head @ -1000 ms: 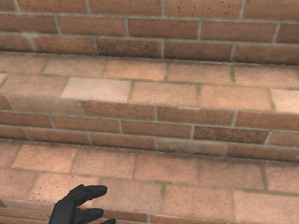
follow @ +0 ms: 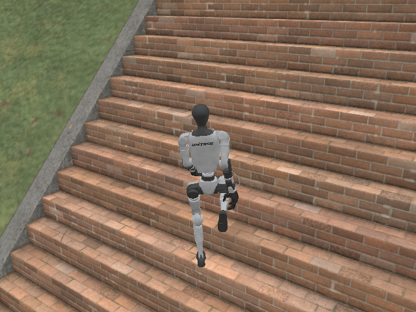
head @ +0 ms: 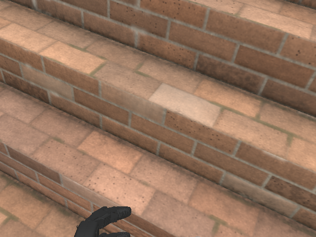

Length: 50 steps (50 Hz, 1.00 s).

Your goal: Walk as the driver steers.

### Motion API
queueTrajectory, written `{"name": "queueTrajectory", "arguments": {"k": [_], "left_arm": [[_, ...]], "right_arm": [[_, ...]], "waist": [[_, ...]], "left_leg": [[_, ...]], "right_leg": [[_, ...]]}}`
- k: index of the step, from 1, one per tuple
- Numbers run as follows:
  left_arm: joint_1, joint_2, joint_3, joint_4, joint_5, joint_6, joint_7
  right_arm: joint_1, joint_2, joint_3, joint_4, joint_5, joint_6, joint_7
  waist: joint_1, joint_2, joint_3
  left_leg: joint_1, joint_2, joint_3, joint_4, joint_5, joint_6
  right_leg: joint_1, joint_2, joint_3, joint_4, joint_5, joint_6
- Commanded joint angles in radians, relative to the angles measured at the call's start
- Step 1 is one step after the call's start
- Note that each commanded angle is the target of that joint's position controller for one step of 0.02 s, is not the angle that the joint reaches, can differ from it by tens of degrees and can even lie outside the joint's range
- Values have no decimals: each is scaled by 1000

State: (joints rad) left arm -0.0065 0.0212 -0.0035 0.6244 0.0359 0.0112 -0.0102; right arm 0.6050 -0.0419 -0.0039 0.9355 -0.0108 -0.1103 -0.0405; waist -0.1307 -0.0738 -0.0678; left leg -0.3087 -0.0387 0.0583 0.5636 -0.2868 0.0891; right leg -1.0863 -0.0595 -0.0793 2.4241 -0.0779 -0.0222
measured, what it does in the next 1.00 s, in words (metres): steps to the right, turning right: right foot 0.22 m higher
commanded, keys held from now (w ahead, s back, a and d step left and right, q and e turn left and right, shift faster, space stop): w+e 0.90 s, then w+q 0.10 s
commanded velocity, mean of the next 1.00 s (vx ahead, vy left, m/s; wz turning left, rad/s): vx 0.50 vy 0.00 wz -0.46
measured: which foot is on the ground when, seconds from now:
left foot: down 0.00-0.86, up 0.88-1.00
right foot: up 0.00-0.88, down 0.90-1.00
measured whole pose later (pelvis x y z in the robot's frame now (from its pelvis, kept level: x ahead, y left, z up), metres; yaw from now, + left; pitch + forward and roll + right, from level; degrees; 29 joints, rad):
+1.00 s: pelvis +0.09 -0.09 +0.12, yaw -30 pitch +1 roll -2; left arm 0.18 0.17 0.02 0.93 0.04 0.03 0.05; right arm 0.24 -0.17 -0.02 0.78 -0.05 -0.10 0.02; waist -0.05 -0.03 -0.07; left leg -0.75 0.00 -0.14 1.84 0.09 0.15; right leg -0.77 0.11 -0.12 1.17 -0.49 -0.15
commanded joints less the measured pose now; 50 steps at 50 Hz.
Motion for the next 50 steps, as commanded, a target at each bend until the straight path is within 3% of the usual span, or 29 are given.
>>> {"name": "queueTrajectory", "arguments": {"k": [1,5,9,11,13,17,20,23,24,27,30,33,34,35,36,37,38,39,40,41,42,43,44,45,46,47,48,49,50], "left_arm": [[-42,60,27,-27,-7,13,20],[-16,14,26,24,-11,15,37],[-7,13,32,66,-7,17,37],[25,25,36,98,-7,33,49],[37,35,37,108,-7,30,47],[22,37,25,100,-20,34,60],[51,53,26,107,-29,35,63],[51,63,27,103,-26,33,66],[42,62,25,100,-20,32,64],[-65,60,11,46,-28,27,62],[-65,63,5,25,-29,25,60],[-154,53,-8,-22,-28,20,53],[-191,34,-17,-42,-36,22,54],[-180,43,-17,-47,-35,22,54],[-188,54,-33,-44,-57,21,48],[-167,55,-41,-32,-58,28,51],[-122,57,-54,-23,-68,31,45],[-32,65,-67,-10,-86,31,48],[101,108,-51,60,-97,13,56],[152,122,-45,75,-125,-1,67],[319,148,-31,95,-127,5,80],[409,217,-5,133,-108,16,79],[441,275,30,184,-77,35,75],[323,343,79,209,-11,56,69],[231,370,94,180,41,63,71],[130,323,77,159,56,46,79],[61,259,56,210,34,16,77],[59,180,35,279,17,-12,61],[81,139,22,323,10,-34,50]], "right_arm": [[-5,-156,-52,-47,10,-40,-7],[62,-115,-54,21,-19,-39,-3],[40,-117,-52,49,-23,-40,-16],[20,-124,-45,61,-23,-47,-11],[13,-131,-42,85,-18,-51,-15],[23,-134,-30,122,-12,-51,-13],[5,-159,-32,134,-10,-62,-12],[-1,-175,-36,152,-15,-69,-12],[2,-169,-35,157,-16,-68,-13],[26,-166,-34,167,-14,-72,-14],[39,-179,-38,179,-17,-83,-14],[44,-202,-39,172,-29,-74,-15],[67,-207,-41,192,-22,-70,-30],[64,-206,-38,182,-20,-64,-35],[71,-186,-29,186,-5,-53,-30],[55,-166,-17,189,8,-51,-23],[8,-165,-4,176,30,-44,-24],[-128,-213,3,121,74,-44,-38],[-33,-210,10,108,98,-39,-45],[30,-270,3,93,121,-46,-31],[-18,-411,-35,48,119,-65,5],[-64,-461,-56,4,106,-85,40],[-172,-404,-53,-41,63,-94,67],[-237,-245,-19,-88,-25,-78,89],[-308,-127,1,-128,-46,-50,95],[-476,-113,-5,-251,-48,-17,83],[-496,-53,9,-305,-66,5,74],[-457,-8,26,-296,-67,14,68],[-363,-1,32,-267,-53,19,56]], "waist": [[83,104,70],[55,228,101],[65,212,121],[88,203,132],[89,203,141],[99,174,187],[115,153,181],[123,141,171],[123,135,165],[101,149,179],[118,137,166],[113,115,164],[114,159,163],[132,114,162],[108,99,171],[121,124,170],[164,103,135],[243,151,78],[213,128,-83],[199,129,-233],[258,241,-396],[267,228,-475],[258,119,-462],[187,22,-382],[181,-18,-333],[177,-1,-163],[86,9,36],[41,26,103],[2,42,117]], "left_leg": [[177,296,-455,-307,-285,-57],[185,284,-331,-270,-243,-88],[158,313,-271,-271,-232,-114],[117,315,-245,-283,-222,-108],[103,326,-213,-294,-227,-106],[105,356,-175,-350,-250,-112],[126,369,-132,-372,-237,-89],[178,381,-95,-382,-210,-70],[197,387,-89,-388,-205,-56],[238,389,-61,-443,-225,-27],[317,402,-34,-459,-202,9],[377,405,12,-510,-86,30],[436,451,-2,-560,3,65],[494,429,57,-541,74,66],[467,405,143,-627,205,69],[409,363,220,-610,425,80],[310,314,317,-586,756,85],[154,318,326,-496,1469,113],[131,355,265,-288,1951,151],[46,342,204,-87,1924,156],[45,351,182,80,1744,177],[-41,332,129,234,1484,179],[-156,264,80,398,837,171],[-325,133,-40,793,387,119],[-502,14,-210,1264,278,54],[-598,-29,-256,1475,297,40],[-696,-25,-237,1522,362,43],[-738,-25,-245,1579,362,64],[-738,-35,-236,1589,350,63]], "right_leg": [[-265,40,38,-35,117,-18],[-323,140,102,24,99,-53],[-381,177,126,59,99,-48],[-376,173,113,67,82,-30],[-385,173,112,73,87,-29],[-440,153,110,49,44,-37],[-429,136,107,20,30,-39],[-440,111,106,-3,18,-52],[-446,102,107,1,10,-59],[-476,66,63,-78,-56,-72],[-495,29,67,-103,-105,-92],[-494,12,77,-158,-152,-133],[-538,-13,109,-103,-272,-167],[-558,-21,111,-132,-315,-177],[-460,-34,-22,-310,-356,-199],[-300,-55,-64,-440,-369,-222],[-57,-34,-129,-657,-419,-245],[270,45,-151,-860,-530,-238],[535,172,-257,-850,-638,-236],[776,178,-155,-1002,-532,-260],[938,182,-45,-1154,-455,-245],[1074,204,50,-1262,-454,-219],[1120,208,173,-1437,-465,-199],[1060,151,379,-1596,-679,-243],[895,-18,705,-1820,-967,-236],[604,-105,837,-1956,-1101,-169],[396,-122,775,-1928,-1082,-124],[284,-108,683,-1897,-1005,-102],[242,-100,572,-1886,-919,-100]]}}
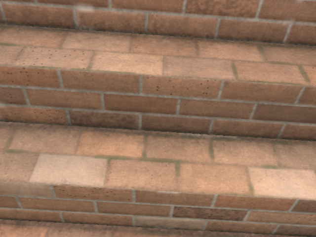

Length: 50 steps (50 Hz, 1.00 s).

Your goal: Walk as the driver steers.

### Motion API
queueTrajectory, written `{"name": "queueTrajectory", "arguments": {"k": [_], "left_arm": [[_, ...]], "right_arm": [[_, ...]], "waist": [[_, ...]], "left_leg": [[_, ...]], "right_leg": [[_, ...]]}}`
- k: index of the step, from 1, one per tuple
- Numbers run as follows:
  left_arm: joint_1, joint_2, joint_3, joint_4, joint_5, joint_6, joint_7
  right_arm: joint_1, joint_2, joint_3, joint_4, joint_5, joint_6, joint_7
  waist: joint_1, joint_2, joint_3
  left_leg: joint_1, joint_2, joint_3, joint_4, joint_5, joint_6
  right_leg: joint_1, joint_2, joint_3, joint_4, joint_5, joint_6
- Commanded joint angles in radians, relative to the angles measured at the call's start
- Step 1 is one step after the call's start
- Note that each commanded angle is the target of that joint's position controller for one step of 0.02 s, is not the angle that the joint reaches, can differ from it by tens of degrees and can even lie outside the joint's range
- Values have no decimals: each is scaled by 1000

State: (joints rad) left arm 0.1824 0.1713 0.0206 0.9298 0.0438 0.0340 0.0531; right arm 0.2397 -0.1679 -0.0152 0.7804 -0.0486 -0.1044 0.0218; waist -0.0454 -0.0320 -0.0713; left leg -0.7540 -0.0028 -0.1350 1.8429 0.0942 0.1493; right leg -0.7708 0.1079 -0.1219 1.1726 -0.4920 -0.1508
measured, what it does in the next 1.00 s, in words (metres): climbs: left foot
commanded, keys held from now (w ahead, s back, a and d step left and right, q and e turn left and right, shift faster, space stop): w+q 0.58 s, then w+e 0.42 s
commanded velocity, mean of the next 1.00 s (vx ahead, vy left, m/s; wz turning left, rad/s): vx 0.50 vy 0.00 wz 0.14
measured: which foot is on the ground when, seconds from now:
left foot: up 0.00-0.64, down 0.66-1.00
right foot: down 0.00-0.68, up 0.70-1.00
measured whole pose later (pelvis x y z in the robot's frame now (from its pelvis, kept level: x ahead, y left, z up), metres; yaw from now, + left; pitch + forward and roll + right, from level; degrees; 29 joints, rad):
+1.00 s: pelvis +0.17 +0.23 +0.11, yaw +12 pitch +2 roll +0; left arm -0.03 0.08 0.01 0.68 0.02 -0.02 0.02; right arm 0.57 -0.11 -0.03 1.05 -0.04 -0.16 -0.01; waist -0.05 -0.08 -0.08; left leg -0.16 0.08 0.28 0.43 -0.30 0.01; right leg -1.23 0.09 0.03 2.42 -0.15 -0.16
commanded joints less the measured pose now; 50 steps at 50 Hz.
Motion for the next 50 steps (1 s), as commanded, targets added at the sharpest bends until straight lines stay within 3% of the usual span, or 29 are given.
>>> {"name": "queueTrajectory", "arguments": {"k": [1,2,4,6,7,11,12,15,16,18,23,25,26,28,29,31,32,33,34,35,36,37,38,39,41,44,46,48,50], "left_arm": [[-91,-32,-13,46,-10,-77,-16],[-78,-34,-17,71,-16,-92,-17],[-14,11,-7,109,-34,-117,-24],[34,53,9,116,-47,-131,-8],[64,51,13,128,-39,-133,1],[138,79,42,142,-32,-151,20],[149,75,47,147,-29,-157,23],[194,57,59,152,-25,-170,27],[205,58,66,145,-12,-182,27],[242,55,70,151,-21,-196,28],[281,55,77,136,-1,-211,40],[252,68,80,118,9,-212,42],[188,62,77,92,2,-202,45],[125,122,81,57,-19,-191,49],[151,183,98,56,-10,-194,37],[196,194,103,68,1,-163,-2],[234,160,96,78,6,-145,-23],[267,119,85,64,7,-139,-37],[242,30,62,28,-11,-136,-46],[254,-30,51,-58,-66,-142,-57],[218,-47,55,-57,-62,-137,-31],[59,-72,54,-104,-47,-150,-22],[-88,-89,36,-191,-28,-157,-37],[-100,-73,34,-212,-20,-164,-46],[-31,-70,29,-201,-22,-144,-68],[-99,-97,9,-248,-23,-107,-60],[-172,-110,-8,-293,-21,-81,-41],[-234,-85,-10,-330,-21,-62,-28],[-296,-77,-16,-359,-32,-46,-24]], "right_arm": [[70,115,43,-74,1,19,-13],[98,110,42,-44,20,26,-20],[52,108,46,-40,42,42,-36],[-23,78,34,-50,59,59,-44],[4,77,26,-20,67,65,-55],[-47,68,6,-16,47,67,-40],[-36,90,4,-6,44,69,-34],[-55,98,-10,-5,32,83,-20],[-68,94,-15,-13,19,79,-12],[-128,83,-22,-27,20,84,-9],[-192,45,-38,-75,18,82,8],[-215,37,-35,-97,28,83,21],[-182,38,-28,-84,36,81,31],[-174,31,-11,-86,60,84,45],[-104,17,-17,-70,46,92,34],[68,-10,-40,-20,24,78,18],[178,-39,-59,34,27,54,14],[231,-78,-72,70,15,32,21],[256,-80,-66,88,7,12,27],[399,-294,-117,106,4,30,-4],[364,-238,-105,91,-19,24,-5],[260,-132,-65,89,-13,16,-10],[182,-136,-67,120,-17,2,-11],[196,-108,-60,127,-4,-16,-15],[247,-12,-38,167,5,-37,-20],[285,-24,-42,190,18,-71,-39],[263,-10,-31,192,4,-78,-40],[239,-18,-23,188,1,-84,-32],[237,-23,-15,189,14,-78,-37]], "waist": [[-107,19,116],[-111,24,115],[-84,19,125],[-43,5,139],[-32,-37,91],[11,-25,72],[7,-17,71],[20,-29,68],[24,-27,45],[38,-39,52],[34,-61,93],[24,-80,94],[10,-93,56],[10,-103,83],[13,-136,79],[-26,-69,49],[-61,24,25],[-63,65,27],[-48,35,40],[-80,419,-151],[-87,382,-175],[-55,270,-42],[-8,140,67],[-13,120,51],[25,93,-18],[35,133,-23],[64,132,63],[87,102,110],[96,54,146]], "left_leg": [[-288,-74,-28,292,25,-15],[-301,-80,-16,276,69,-34],[-386,-79,-5,242,33,-59],[-449,-80,26,168,12,-85],[-474,-96,52,305,6,-86],[-608,-62,18,287,-32,-77],[-626,-66,16,286,-36,-74],[-620,-42,39,227,-66,-71],[-608,-30,55,193,-72,-62],[-634,-2,53,171,-93,-52],[-581,93,41,-35,-140,-50],[-475,160,86,-250,-211,-45],[-284,168,176,-401,-245,-30],[118,165,280,-798,-317,2],[215,144,318,-896,-378,8],[424,94,353,-1175,-281,31],[536,27,365,-1373,-288,24],[628,26,311,-1434,-259,-34],[674,115,189,-1393,-216,-132],[977,430,-239,-1536,-24,-40],[830,529,-472,-1678,-281,26],[742,431,-369,-1628,-344,-5],[673,346,-141,-1516,-229,-30],[710,330,-72,-1466,-34,-40],[772,313,-3,-1432,-70,-58],[803,382,25,-1510,-136,-27],[692,425,68,-1606,-169,-16],[592,400,173,-1676,-207,-32],[514,335,284,-1715,-143,-65]], "right_leg": [[-89,-270,530,-625,-415,29],[-91,-273,462,-621,-331,18],[-34,-296,420,-658,-279,20],[21,-341,417,-736,-279,-6],[89,-361,433,-741,-255,-45],[353,-418,418,-815,-243,-25],[401,-422,380,-813,-219,-23],[484,-439,312,-837,-194,-25],[515,-450,308,-858,-215,-33],[588,-488,307,-891,-213,-40],[658,-554,221,-976,-227,-27],[637,-560,156,-1015,-224,-2],[548,-527,53,-1032,-177,12],[362,-489,-74,-1103,-100,9],[403,-491,-72,-1091,-74,-16],[487,-472,-59,-867,65,-39],[530,-381,-110,-615,252,-27],[468,-342,-101,-344,316,-2],[291,-313,-60,-87,215,27],[-66,-159,-25,264,121,130],[-152,-135,102,762,181,151],[-246,-141,177,993,327,132],[-337,-135,181,985,394,111],[-366,-112,201,999,420,82],[-396,-76,213,1075,427,47],[-551,-38,221,1278,362,14],[-643,-44,244,1390,318,-7],[-633,-50,211,1338,316,-15],[-563,-67,166,1166,359,-17]]}}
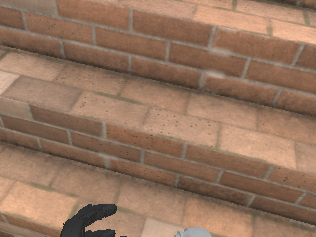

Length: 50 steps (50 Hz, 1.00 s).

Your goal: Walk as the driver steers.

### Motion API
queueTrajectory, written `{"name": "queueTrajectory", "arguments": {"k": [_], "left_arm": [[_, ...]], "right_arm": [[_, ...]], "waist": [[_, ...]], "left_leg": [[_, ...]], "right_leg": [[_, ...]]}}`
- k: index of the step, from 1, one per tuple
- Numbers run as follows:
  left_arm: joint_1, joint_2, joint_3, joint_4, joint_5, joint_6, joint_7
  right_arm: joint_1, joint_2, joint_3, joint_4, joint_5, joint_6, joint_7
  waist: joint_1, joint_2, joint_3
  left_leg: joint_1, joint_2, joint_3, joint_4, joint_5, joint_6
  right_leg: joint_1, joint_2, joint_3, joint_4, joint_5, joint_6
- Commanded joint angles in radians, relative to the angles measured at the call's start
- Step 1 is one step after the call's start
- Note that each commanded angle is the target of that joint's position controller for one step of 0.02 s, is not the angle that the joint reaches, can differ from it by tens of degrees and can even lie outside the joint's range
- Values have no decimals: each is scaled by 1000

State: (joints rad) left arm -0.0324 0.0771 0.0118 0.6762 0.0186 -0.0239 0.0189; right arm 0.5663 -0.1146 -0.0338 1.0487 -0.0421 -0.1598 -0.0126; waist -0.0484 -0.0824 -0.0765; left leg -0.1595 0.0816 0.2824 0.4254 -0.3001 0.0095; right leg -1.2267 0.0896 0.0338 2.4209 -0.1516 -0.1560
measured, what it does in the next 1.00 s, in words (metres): steps to the left, turning right: right foot 0.22 m higher, then left foot 0.22 m lower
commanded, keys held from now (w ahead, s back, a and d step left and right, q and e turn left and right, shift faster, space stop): e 1.00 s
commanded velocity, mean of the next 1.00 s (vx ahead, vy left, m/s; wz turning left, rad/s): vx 0.12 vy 0.00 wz -0.55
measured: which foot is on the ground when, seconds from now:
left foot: down 0.00-0.16, up 0.18-0.80, down 0.82-1.00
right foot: up 0.00-0.18, down 0.20-0.74, up 0.76-1.00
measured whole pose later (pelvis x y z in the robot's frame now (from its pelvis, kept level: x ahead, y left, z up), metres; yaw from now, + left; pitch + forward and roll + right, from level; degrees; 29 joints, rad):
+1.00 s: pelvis -0.01 +0.11 -0.02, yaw -32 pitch +3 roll +4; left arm 0.10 0.19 0.06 0.61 0.04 0.09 0.01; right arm 0.27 -0.19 -0.03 0.70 -0.05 -0.09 -0.10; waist -0.04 -0.11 -0.01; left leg -0.22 -0.07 0.16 0.58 -0.43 0.06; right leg -0.81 0.01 0.12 1.74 -0.27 0.05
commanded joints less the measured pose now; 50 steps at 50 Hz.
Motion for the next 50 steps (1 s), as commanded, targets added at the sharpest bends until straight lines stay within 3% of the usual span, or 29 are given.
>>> {"name": "queueTrajectory", "arguments": {"k": [1,3,5,6,7,8,9,10,11,12,13,14,15,17,21,31,35,37,38,39,40,41,42,43,44,46,47,48,50], "left_arm": [[-161,24,-12,-143,-16,16,15],[-201,-10,-31,-179,-29,31,22],[-60,-4,-69,-131,-87,47,30],[100,-2,-61,-37,-99,45,35],[129,36,-55,-23,-77,18,34],[285,70,-41,-16,-69,23,46],[370,136,-12,1,-46,41,59],[367,222,35,29,-31,67,67],[227,277,86,40,13,94,54],[71,317,101,-44,61,106,58],[-10,275,85,-50,53,103,62],[-54,203,63,17,25,83,67],[-48,149,44,64,6,61,61],[-32,108,27,90,10,27,43],[-8,158,31,78,-1,12,38],[-37,198,71,-77,24,59,100],[-197,178,74,-190,53,64,114],[-348,158,69,-226,50,64,119],[-63,118,87,-146,29,75,123],[201,71,87,-82,32,66,118],[319,102,105,-79,22,67,112],[269,109,110,-149,-12,87,101],[145,96,79,-244,-12,69,90],[108,154,61,-276,57,40,80],[57,172,58,-222,93,29,61],[-72,161,55,-192,52,46,15],[-142,165,45,-301,19,65,-19],[-139,200,54,-300,2,81,-32],[-123,234,67,-238,9,101,-26]], "right_arm": [[-77,-87,2,-75,13,-11,-8],[9,-135,-4,-42,25,2,-41],[-70,-179,-2,-65,77,26,-60],[-66,-221,-2,-95,103,22,-81],[12,-213,2,-117,112,17,-76],[-30,-328,-24,-144,132,-1,-43],[-117,-391,-51,-210,116,-22,-1],[-246,-311,-46,-281,59,-27,36],[-384,-135,-8,-309,8,-4,55],[-421,-48,7,-399,-19,33,52],[-473,-29,10,-473,-33,73,41],[-431,11,25,-482,-49,99,35],[-377,21,35,-462,-52,110,23],[-302,16,40,-432,-39,119,-4],[-307,-18,40,-415,-3,137,-31],[-353,-68,17,-462,2,191,-16],[-75,-134,-7,-407,-8,186,4],[237,-124,-1,-290,8,166,22],[-41,-43,10,-297,45,168,20],[-357,18,41,-357,28,159,19],[-558,-10,50,-413,14,150,4],[-615,-121,38,-436,-36,132,-13],[-468,-205,24,-433,-57,86,-37],[-286,-326,-32,-405,-52,36,-38],[-215,-354,-58,-399,-6,20,-49],[-145,-276,-50,-397,12,48,-85],[-216,-372,-88,-435,4,24,-109],[-288,-362,-85,-457,-8,27,-108],[-357,-258,-45,-497,-4,68,-96]], "waist": [[77,122,187],[56,181,175],[114,220,59],[122,242,-85],[60,252,-218],[131,349,-382],[165,272,-471],[153,110,-478],[139,33,-350],[94,-33,-333],[51,12,-193],[-48,73,70],[-90,130,137],[-105,66,116],[-81,9,82],[25,-67,-79],[-66,-101,-76],[-240,-29,26],[-83,356,78],[97,491,23],[221,302,-26],[303,158,-14],[249,48,-4],[179,-46,61],[58,-95,7],[-63,-54,-50],[-11,259,-6],[14,232,-31],[-11,106,17]], "left_leg": [[-86,212,-72,-352,322,63],[57,208,-35,-415,584,98],[-18,133,90,-371,1316,165],[75,205,62,-190,2035,198],[19,189,-16,90,2157,163],[17,207,-47,250,1990,190],[-74,219,-103,410,1626,193],[-230,138,-156,577,757,169],[-435,-8,-259,1053,329,118],[-671,-101,-452,1477,248,75],[-675,-114,-427,1607,317,59],[-713,-104,-384,1561,394,63],[-710,-89,-369,1527,400,63],[-737,-106,-322,1628,440,53],[-759,-95,-289,1499,492,8],[-714,-136,-363,1235,280,-28],[-316,-129,-423,880,209,53],[66,-131,-229,14,244,140],[-122,-100,-152,-259,465,146],[-271,-56,-117,-371,845,120],[-232,-25,-184,-335,915,69],[-179,6,-264,-150,963,64],[36,143,-397,-19,1343,73],[296,278,-464,52,1325,140],[484,274,-468,57,1056,190],[516,174,-405,45,960,191],[408,358,-619,22,998,269],[345,414,-675,-12,795,275],[154,279,-544,-34,334,214]], "right_leg": [[-72,-60,-66,-257,-24,-8],[-57,-118,-118,-412,-152,-17],[464,-59,-303,-965,-385,-32],[613,46,-367,-900,-481,-26],[830,33,-294,-1010,-464,-71],[988,28,-148,-1161,-402,-76],[1125,31,-22,-1267,-352,-64],[1193,26,126,-1426,-321,-62],[1073,16,283,-1561,-455,-101],[959,-171,641,-1856,-731,-92],[680,-210,701,-1910,-856,-39],[406,-179,573,-1841,-838,6],[304,-146,479,-1792,-779,25],[301,-108,382,-1753,-620,4],[346,-88,308,-1736,-482,-29],[659,-135,626,-1815,-504,-84],[418,-73,569,-1747,-407,10],[199,109,197,-1617,-374,194],[449,192,12,-1040,-483,143],[666,292,-68,-447,-411,117],[605,244,45,-71,-470,131],[462,228,111,24,-474,176],[220,182,166,50,-561,224],[-78,55,134,-139,-426,235],[-182,27,117,-188,-314,222],[-117,23,51,-272,-213,212],[-40,-124,164,-529,-144,204],[49,-164,232,-705,-86,198],[282,-124,100,-1021,-48,204]]}}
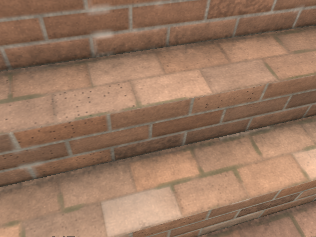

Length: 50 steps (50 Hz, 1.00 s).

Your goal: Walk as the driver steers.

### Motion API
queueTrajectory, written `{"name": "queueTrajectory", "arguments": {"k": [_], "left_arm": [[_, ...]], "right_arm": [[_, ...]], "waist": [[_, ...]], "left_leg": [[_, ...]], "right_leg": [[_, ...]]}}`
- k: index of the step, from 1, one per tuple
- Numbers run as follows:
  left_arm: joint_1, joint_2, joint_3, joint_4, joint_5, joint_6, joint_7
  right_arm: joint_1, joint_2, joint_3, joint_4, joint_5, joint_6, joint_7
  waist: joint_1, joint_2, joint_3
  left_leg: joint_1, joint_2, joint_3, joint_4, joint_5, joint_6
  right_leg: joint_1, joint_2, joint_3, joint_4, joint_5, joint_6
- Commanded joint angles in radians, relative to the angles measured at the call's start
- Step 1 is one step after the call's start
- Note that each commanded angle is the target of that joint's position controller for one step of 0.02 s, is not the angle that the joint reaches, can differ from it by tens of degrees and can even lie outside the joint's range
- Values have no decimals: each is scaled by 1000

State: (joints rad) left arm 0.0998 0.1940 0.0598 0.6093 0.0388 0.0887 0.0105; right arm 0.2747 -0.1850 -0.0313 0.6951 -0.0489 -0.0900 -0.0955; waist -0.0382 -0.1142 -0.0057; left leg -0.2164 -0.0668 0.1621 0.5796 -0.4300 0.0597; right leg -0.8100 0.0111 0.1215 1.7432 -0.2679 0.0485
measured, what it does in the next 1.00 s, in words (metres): steps on the spot: right foot, then left foot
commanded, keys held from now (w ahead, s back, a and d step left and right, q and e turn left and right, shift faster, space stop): no key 0.26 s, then q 0.74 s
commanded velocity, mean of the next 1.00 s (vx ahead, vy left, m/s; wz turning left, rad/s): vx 0.00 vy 0.00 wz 0.17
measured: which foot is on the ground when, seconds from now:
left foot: down 0.00-0.16, up 0.18-0.46, down 0.48-0.78, up 0.80-1.00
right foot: up 0.00-0.12, down 0.14-0.52, up 0.54-0.74, down 0.76-1.00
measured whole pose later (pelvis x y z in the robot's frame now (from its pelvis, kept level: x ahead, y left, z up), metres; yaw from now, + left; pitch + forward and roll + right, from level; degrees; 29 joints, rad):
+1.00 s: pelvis -0.08 -0.05 -0.01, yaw +14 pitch +2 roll +0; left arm 0.25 0.17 0.03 0.60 0.05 -0.05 0.08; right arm 0.16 -0.21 -0.08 0.61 -0.07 0.03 -0.03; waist 0.01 0.04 0.01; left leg -0.67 -0.05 -0.10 1.64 -0.10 -0.07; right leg -0.43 -0.05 -0.17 0.75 -0.36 -0.07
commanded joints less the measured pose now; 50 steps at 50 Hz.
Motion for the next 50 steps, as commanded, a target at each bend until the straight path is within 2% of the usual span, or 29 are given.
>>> {"name": "queueTrajectory", "arguments": {"k": [1,3,4,6,7,8,9,10,13,14,18,21,23,25,26,27,29,31,34,37,38,39,40,41,42,43,45,47,50], "left_arm": [[-290,82,6,-185,-9,-15,-30],[-210,40,-11,-135,-46,-30,-37],[-128,41,-7,-106,-61,-46,-22],[50,38,-6,-36,-41,-95,-6],[82,52,0,-21,-24,-114,0],[154,96,14,-7,-6,-124,7],[165,122,8,-26,20,-115,26],[139,75,-7,-64,24,-106,41],[-60,78,-15,-101,0,-109,51],[-57,109,-14,-89,9,-116,60],[25,23,-37,-25,-7,-132,60],[102,90,-2,-20,7,-99,83],[114,83,14,-7,-23,-92,70],[56,66,25,-29,-30,-108,47],[29,41,17,-57,-41,-107,35],[6,50,21,-55,-47,-107,36],[8,46,23,-52,-36,-106,39],[36,37,7,-67,-3,-98,29],[54,25,-12,-93,5,-85,28],[192,21,-27,-59,-30,-71,49],[204,28,-23,-33,-37,-65,66],[259,69,-17,-36,-27,-84,73],[223,183,19,-92,16,-86,82],[153,133,10,-140,11,-97,83],[121,79,-9,-142,13,-104,81],[88,102,-7,-141,34,-116,95],[72,75,-18,-113,19,-127,99],[96,75,-4,-89,6,-157,81],[128,101,13,-88,5,-166,71]], "right_arm": [[-47,-181,-43,-138,13,19,-18],[9,-164,-47,-103,23,77,-20],[36,-177,-55,-100,13,88,-17],[-6,-164,-49,-69,45,84,7],[-37,-150,-46,-69,57,72,24],[-86,-130,-40,-97,56,64,39],[-77,-42,-7,-124,67,76,55],[-62,-32,-10,-80,69,95,56],[-117,-31,-20,-104,22,106,59],[-146,-12,-17,-141,7,120,60],[11,-36,-16,-77,22,141,60],[-33,-38,-9,-65,47,132,45],[-8,-53,-19,-25,48,104,37],[2,-81,-32,-37,14,81,34],[-34,-94,-43,-71,-4,75,29],[-28,-94,-46,-92,-8,68,27],[-124,-114,-53,-122,-5,69,28],[-94,-168,-70,-99,2,83,15],[-14,-155,-79,-86,-8,114,-5],[-76,-152,-86,-102,-13,139,-18],[-29,-125,-84,-65,6,133,1],[-60,-58,-64,-82,23,112,34],[-94,-65,-58,-134,63,96,35],[-55,-101,-70,-103,19,79,33],[-83,-104,-71,-89,6,77,37],[-119,-66,-67,-126,-11,92,39],[-84,-76,-58,-132,-16,120,54],[-60,-90,-63,-123,-35,118,71],[-91,-95,-67,-139,-30,115,74]], "waist": [[-49,183,-4],[-84,269,14],[-82,380,-15],[5,321,-139],[38,270,-144],[88,146,-183],[100,-108,-277],[107,-16,-305],[3,109,-125],[-18,104,-70],[-2,-4,-10],[62,-126,-34],[70,-61,-40],[32,56,-58],[33,298,-61],[-1,364,-46],[6,341,13],[31,173,59],[2,235,-1],[65,253,-46],[43,163,-72],[80,50,-119],[124,-296,-218],[86,-120,-216],[70,43,-160],[26,69,-88],[14,119,-8],[16,109,-3],[47,38,-26]], "left_leg": [[203,397,-357,-227,481,142],[184,275,-170,-220,543,119],[231,309,-184,-148,881,124],[270,299,-117,41,1142,85],[177,280,-92,148,1058,49],[-96,255,-86,317,580,0],[-254,149,-98,473,18,-72],[-202,152,-167,666,-32,-110],[-235,141,-210,896,107,-116],[-285,133,-244,912,164,-113],[-302,66,-169,544,96,-88],[-164,95,-177,35,-131,-44],[-90,42,-106,-86,54,-9],[-2,135,-289,-89,266,46],[-67,215,-508,-128,110,127],[-143,313,-686,-262,-58,223],[-226,328,-723,-312,-49,303],[-147,188,-523,-165,125,240],[2,172,-556,-68,280,195],[-127,105,-512,3,245,100],[-231,92,-479,40,170,111],[-435,48,-411,266,91,46],[-561,-36,-254,619,-121,-36],[-554,18,-261,958,-76,-92],[-566,30,-273,1072,7,-112],[-561,58,-321,1139,113,-129],[-544,21,-258,1078,221,-137],[-532,8,-257,1124,384,-139],[-589,22,-265,1080,371,-130]], "right_leg": [[-90,-52,-47,-546,-44,-11],[104,4,-274,-938,-307,-28],[190,3,-271,-1036,-266,-56],[398,36,-259,-1246,74,-108],[503,6,-196,-1306,243,-128],[733,-123,-24,-1289,615,-161],[816,-356,237,-1302,964,-337],[694,-400,257,-1371,824,-417],[429,-265,124,-1434,307,-333],[412,-230,98,-1432,150,-313],[478,-167,-19,-1456,-162,-255],[576,-205,21,-1469,-127,-241],[561,-208,-5,-1348,-60,-240],[386,-173,-44,-1166,-83,-167],[300,-114,-152,-1077,-79,-109],[294,-59,-164,-866,-37,-86],[220,-36,-92,-502,-45,-62],[103,1,-148,-520,-56,-39],[71,-6,-127,-736,-131,-53],[385,9,-196,-1226,-68,-63],[543,79,-322,-1247,16,-48],[766,-132,-21,-1276,80,-98],[765,-419,371,-1417,122,-299],[698,-482,441,-1432,178,-365],[635,-416,343,-1426,54,-340],[552,-342,231,-1356,26,-310],[466,-242,21,-1270,82,-318],[460,-250,-8,-1216,51,-300],[555,-307,52,-1201,-49,-322]]}}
